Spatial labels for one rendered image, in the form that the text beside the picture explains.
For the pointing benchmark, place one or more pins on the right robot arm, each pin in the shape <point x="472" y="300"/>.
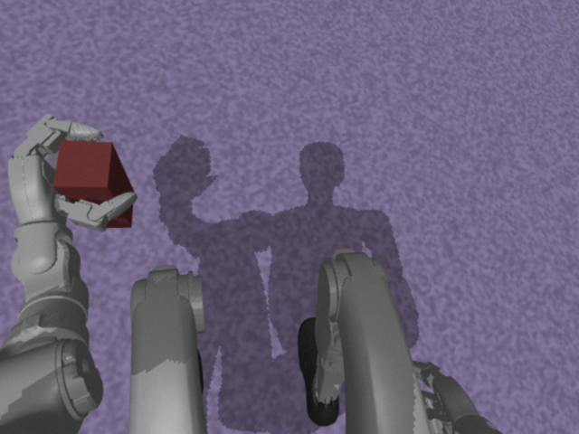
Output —
<point x="473" y="424"/>

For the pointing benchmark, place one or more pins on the left robot hand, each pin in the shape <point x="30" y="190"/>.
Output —
<point x="31" y="179"/>

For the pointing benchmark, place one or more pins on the right robot foot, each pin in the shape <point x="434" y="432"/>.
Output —
<point x="320" y="413"/>

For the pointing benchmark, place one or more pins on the left robot arm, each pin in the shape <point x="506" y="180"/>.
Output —
<point x="48" y="380"/>

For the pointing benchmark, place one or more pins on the carton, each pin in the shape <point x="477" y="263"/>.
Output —
<point x="92" y="171"/>

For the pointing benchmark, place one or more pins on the right robot hand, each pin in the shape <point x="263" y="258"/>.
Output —
<point x="449" y="401"/>

